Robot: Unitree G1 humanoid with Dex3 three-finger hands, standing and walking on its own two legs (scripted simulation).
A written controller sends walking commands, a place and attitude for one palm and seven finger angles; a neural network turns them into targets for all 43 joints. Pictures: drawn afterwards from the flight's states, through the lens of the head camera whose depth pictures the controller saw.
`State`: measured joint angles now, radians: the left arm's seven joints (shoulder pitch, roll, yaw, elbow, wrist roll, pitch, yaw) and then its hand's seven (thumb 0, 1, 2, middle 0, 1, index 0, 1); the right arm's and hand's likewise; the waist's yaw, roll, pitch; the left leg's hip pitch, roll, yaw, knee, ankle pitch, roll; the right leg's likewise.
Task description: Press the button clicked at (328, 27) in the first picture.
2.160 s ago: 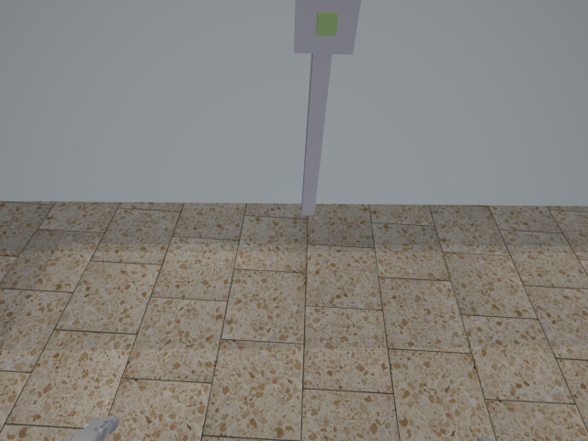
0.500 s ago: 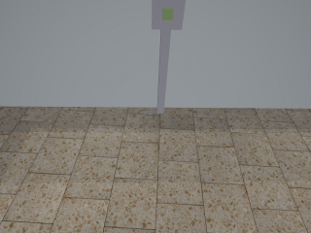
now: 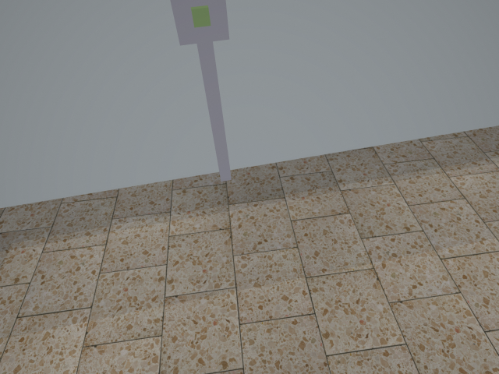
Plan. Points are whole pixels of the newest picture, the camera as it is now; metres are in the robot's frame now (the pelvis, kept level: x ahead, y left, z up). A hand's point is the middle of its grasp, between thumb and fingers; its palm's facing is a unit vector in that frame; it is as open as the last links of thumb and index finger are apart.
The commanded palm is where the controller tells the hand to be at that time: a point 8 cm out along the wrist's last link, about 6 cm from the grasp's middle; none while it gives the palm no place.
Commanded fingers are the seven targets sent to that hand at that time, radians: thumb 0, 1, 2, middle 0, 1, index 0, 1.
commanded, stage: walk to a spot facing it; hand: left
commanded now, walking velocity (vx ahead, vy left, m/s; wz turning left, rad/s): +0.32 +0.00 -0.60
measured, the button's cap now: (200, 16) +1.14 +0.27 +0.11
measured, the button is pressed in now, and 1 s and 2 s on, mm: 0 0 0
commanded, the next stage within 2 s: none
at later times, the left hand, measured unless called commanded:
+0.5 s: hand out of the picture +0.11 +0.19 -0.15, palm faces -0.09 -0.97 -0.21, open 7.4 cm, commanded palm none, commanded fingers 0.00 0.90 0.90 -0.20 -0.30 -0.20 -0.30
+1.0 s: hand (220, 203) +0.54 +0.14 -0.15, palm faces -0.48 -0.86 -0.18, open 7.4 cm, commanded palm none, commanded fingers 0.00 0.90 0.90 -0.20 -0.30 -0.20 -0.30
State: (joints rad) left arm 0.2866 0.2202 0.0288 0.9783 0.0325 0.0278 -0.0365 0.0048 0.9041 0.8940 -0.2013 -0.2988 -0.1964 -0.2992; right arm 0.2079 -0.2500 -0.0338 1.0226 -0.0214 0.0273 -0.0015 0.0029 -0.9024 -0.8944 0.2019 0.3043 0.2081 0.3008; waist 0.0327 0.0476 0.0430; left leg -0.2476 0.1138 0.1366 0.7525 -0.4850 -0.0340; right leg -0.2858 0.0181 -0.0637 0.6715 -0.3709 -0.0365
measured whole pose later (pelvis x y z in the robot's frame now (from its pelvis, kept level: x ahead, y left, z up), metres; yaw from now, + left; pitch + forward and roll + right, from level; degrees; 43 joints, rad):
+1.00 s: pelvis +0.35 +0.02 +0.02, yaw -30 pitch +0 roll +0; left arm 0.14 0.22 0.09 0.93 0.04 0.05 -0.03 0.00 0.91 0.90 -0.19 -0.30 -0.19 -0.30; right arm 0.41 -0.17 -0.03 1.06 -0.02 -0.06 -0.04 0.00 -0.92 -0.89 0.20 0.30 0.20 0.30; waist -0.03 -0.03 0.07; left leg -0.04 0.04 0.34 0.42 -0.37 0.05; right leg -0.63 -0.06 -0.07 1.00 -0.15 0.03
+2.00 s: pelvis +0.47 +0.00 +0.02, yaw -66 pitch +1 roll -2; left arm 0.21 0.25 0.10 0.92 0.03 0.09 -0.03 0.01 0.91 0.89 -0.20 -0.30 -0.19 -0.30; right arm 0.24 -0.18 -0.04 0.91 -0.03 0.01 -0.02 0.00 -0.90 -0.89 0.20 0.30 0.21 0.30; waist 0.00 -0.03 0.07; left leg -0.19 0.13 0.26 0.50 -0.31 0.01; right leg -0.44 -0.06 -0.03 0.98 -0.42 0.08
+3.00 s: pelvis +0.50 -0.11 +0.02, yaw -100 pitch +0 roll -1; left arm 0.24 0.25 0.11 0.96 0.03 0.07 -0.02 0.01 0.91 0.89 -0.20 -0.30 -0.19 -0.30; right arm 0.31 -0.15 -0.02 0.96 -0.02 -0.02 -0.04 0.00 -0.91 -0.89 0.20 0.30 0.21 0.30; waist 0.01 -0.04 0.06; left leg -0.13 0.09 0.29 0.45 -0.31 0.03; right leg -0.56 -0.05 -0.01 1.17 -0.28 0.07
